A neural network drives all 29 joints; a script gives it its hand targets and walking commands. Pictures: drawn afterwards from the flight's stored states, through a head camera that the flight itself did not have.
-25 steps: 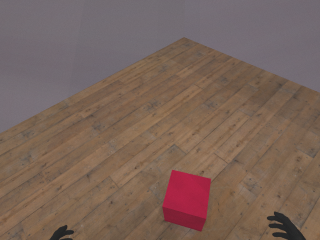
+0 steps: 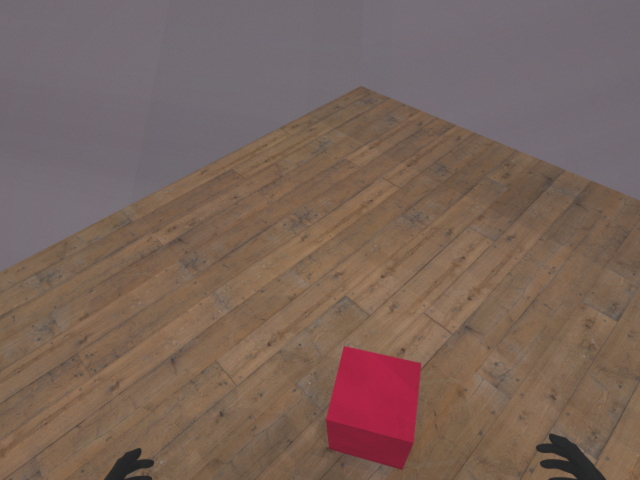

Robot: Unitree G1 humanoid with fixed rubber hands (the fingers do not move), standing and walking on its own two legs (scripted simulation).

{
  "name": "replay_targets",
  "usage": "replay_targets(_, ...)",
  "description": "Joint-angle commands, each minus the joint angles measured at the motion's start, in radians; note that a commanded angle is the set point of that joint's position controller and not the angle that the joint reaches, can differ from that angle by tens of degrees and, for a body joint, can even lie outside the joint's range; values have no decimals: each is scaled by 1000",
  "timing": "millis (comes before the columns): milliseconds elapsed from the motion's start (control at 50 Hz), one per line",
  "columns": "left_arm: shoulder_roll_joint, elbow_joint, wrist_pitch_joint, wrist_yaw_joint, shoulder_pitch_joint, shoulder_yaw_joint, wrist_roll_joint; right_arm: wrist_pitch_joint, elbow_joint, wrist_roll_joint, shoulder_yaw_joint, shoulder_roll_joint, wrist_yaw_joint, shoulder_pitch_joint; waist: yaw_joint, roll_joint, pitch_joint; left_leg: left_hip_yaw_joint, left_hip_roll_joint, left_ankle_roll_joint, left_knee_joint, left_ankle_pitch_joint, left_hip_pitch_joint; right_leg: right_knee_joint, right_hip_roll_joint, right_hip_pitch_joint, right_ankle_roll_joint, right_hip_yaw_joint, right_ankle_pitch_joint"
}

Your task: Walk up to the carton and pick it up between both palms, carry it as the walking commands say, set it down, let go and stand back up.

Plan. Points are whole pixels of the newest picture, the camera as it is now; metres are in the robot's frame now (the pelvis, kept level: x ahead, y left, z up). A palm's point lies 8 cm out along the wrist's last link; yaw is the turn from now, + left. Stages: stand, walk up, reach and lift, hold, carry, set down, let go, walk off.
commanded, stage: stand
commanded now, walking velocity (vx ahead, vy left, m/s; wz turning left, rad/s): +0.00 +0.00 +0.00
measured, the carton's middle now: (373, 408) +0.43 -0.10 -0.65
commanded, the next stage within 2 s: none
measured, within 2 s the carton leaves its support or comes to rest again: neither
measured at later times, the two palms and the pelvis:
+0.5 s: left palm out of the picture +0.06 +0.29 -0.09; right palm out of the picture +0.06 -0.31 -0.10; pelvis -0.04 -0.01 +0.01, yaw +0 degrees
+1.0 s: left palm out of the picture +0.05 +0.29 -0.09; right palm out of the picture +0.02 -0.33 -0.11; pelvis -0.05 -0.02 +0.01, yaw -1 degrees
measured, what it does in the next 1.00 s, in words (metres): stands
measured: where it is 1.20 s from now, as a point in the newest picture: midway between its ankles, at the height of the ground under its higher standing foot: outside the picture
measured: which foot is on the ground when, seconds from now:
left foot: down 0.00-1.00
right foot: down 0.00-1.00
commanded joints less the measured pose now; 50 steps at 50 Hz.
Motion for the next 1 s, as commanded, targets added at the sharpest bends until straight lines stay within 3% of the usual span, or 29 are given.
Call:
replay_targets(0, 184, -47, -20, 7, -58, 34, -5, -15, -32, 0, -26, -123, -5, -13, 4, -48, -20, -90, 119, -9, -75, 441, -53, -26, -85, 61, -30, 85, 310)
replay_targets(20, 145, -47, -18, 7, -31, 30, -2, -21, -13, -4, -43, -171, -10, -9, 15, 16, -66, -78, 126, -2, -56, 443, -51, -39, -105, 90, -38, 111, 323)
replay_targets(60, 163, -27, -17, 11, -65, 26, -6, -26, -15, 2, -34, -167, 0, -39, 7, 46, -33, -90, 116, 0, -83, 393, -64, -56, -104, 92, -37, 112, 303)
replay_targets(80, 169, -11, -18, 8, -45, 28, -5, -23, -12, -1, -34, -163, 1, -59, 13, -57, -51, -82, 114, -9, -93, 381, -49, -50, -88, 79, -32, 86, 279)
replay_targets(120, 146, -9, -22, 3, -49, 21, 2, -26, -4, -6, -37, -187, 0, -67, 18, -36, -1, -90, 122, 0, -113, 356, -53, -65, -98, 53, -28, 86, 283)
replay_targets(140, 172, -7, -17, 4, -54, 19, 3, -24, 16, -1, -33, -166, -1, -19, -2, -40, -28, -94, 123, -3, -101, 365, -34, -81, -95, 61, -21, 80, 249)
replay_targets(180, 156, 15, -23, -1, -16, 13, -6, -23, 21, -6, -34, -183, -1, -47, 26, -10, 10, -89, 125, 0, -116, 305, -50, -89, -94, 32, -23, 96, 189)
replay_targets(200, 178, 20, -18, 6, -71, 12, 6, -17, 25, -9, -33, -169, -2, -64, -2, -7, -10, -86, 117, -1, -112, 286, -66, -101, -103, 61, -30, 111, 212)
replay_targets(240, 170, 24, -31, 2, -46, 11, -2, -24, 37, 7, -33, -167, 1, -17, 9, -46, -1, -99, 122, 3, -122, 292, -66, -98, -112, 54, -37, 126, 224)
replay_targets(260, 179, 24, -32, 3, -86, 10, -6, -23, 47, 2, -27, -172, 4, -64, 12, -8, 34, -92, 121, -1, -130, 270, -82, -114, -115, 36, -31, 137, 194)
replay_targets(360, 190, 68, -32, -1, -87, 10, -3, -29, 83, 5, -29, -171, -3, -45, -10, 6, -7, -90, 114, 3, -146, 242, -52, -122, -112, 53, -40, 133, 190)
replay_targets(400, 196, 71, -27, -3, -94, 8, -7, -19, 88, 3, -18, -147, 2, -58, 19, -35, 11, -83, 116, 0, -151, 222, -81, -138, -105, 63, -34, 118, 183)
replay_targets(460, 217, 87, -30, -6, -116, 10, 0, -17, 99, 9, -13, -146, 3, -48, -2, -50, 76, -85, 118, -1, -162, 174, -81, -172, -109, -6, -27, 133, 114)
replay_targets(520, 192, 115, -31, -3, -62, 1, -11, -16, 117, 7, -12, -172, 9, -49, 16, -1, 28, -74, 110, 4, -164, 119, -84, -171, -115, 35, -42, 150, 66)
replay_targets(580, 222, 121, -27, -1, -67, 4, -5, -26, 114, 4, -19, -163, 16, -26, 3, -69, 53, -79, 108, 4, -144, 142, -65, -206, -112, 4, -33, 152, 64)
replay_targets(600, 242, 140, -25, 3, -100, -1, 0, -22, 133, 6, -11, -165, 18, -9, -14, -65, 52, -70, 109, 3, -155, 140, -79, -179, -117, 16, -38, 152, 80)
replay_targets(620, 229, 131, -30, -3, -58, 3, -5, -25, 130, 6, -15, -173, 17, -1, -6, -5, -9, -67, 112, -3, -139, 151, -37, -184, -120, 24, -41, 162, 77)
replay_targets(680, 232, 137, -29, -5, -81, -8, -13, -20, 143, 3, -2, -160, 12, -26, 4, -77, 20, -74, 109, -4, -164, 162, -66, -184, -107, 37, -34, 141, 72)
replay_targets(740, 238, 143, -32, -4, -96, 1, -8, -22, 166, 8, -17, -178, 11, -13, 2, -2, 58, -82, 120, 2, -168, 186, -81, -174, -112, 20, -40, 143, 93)
replay_targets(760, 218, 143, -28, -3, -102, -2, -5, -13, 163, 4, -8, -179, 12, -32, 1, -41, 11, -73, 111, -5, -164, 159, -74, -161, -97, 57, -33, 126, 94)
replay_targets(800, 228, 156, -30, 0, -87, -3, -8, -14, 169, 14, -7, -150, 22, -28, 2, -15, -2, -65, 104, -7, -160, 129, -64, -180, -101, 47, -37, 149, 43)
replay_targets(820, 243, 158, -29, -3, -82, -1, -13, -10, 167, 12, -16, -178, 19, -37, 7, -60, -12, -65, 109, -5, -157, 140, -49, -193, -113, 48, -37, 153, 43)
replay_targets(860, 243, 160, -27, -3, -115, -6, -8, -15, 170, 12, -10, -160, 26, -17, -10, -71, 61, -62, 104, -6, -154, 112, -83, -215, -128, 0, -39, 168, -10)
replay_targets(880, 252, 161, -25, 2, -98, 4, -7, -12, 182, 1, -21, -187, 16, -17, 6, -63, 57, -68, 107, 9, -158, 116, -86, -216, -117, 8, -35, 170, -12)
replay_targets(900, 238, 162, -26, 2, -101, -3, -5, -11, 181, 7, -20, -195, 10, -19, 1, 6, 59, -71, 120, 6, -169, 129, -81, -205, -122, 1, -38, 174, 27)
replay_targets(920, 266, 166, -25, 0, -105, 0, -8, -13, 186, 12, -3, -150, 17, 7, -3, -69, 22, -70, 101, -5, -156, 136, -69, -198, -98, 28, -28, 151, 21)
replay_targets(940, 245, 161, -25, -2, -105, 3, -9, -14, 181, 4, -5, -159, 14, -9, 13, -63, 53, -63, 108, -1, -143, 138, -83, -221, -106, 2, -33, 165, 12)
replay_targets(960, 218, 170, -27, -3, -96, -10, -14, -13, 175, 4, -13, -174, 12, -35, 6, -18, 10, -76, 124, 4, -158, 125, -67, -202, -122, 34, -41, 167, 57)
replay_targets(980, 224, 168, -25, -1, -110, -8, -10, -11, 176, 8, -15, -180, 13, 0, -12, -43, 21, -62, 116, 2, -160, 122, -73, -200, -127, 31, -44, 174, 64)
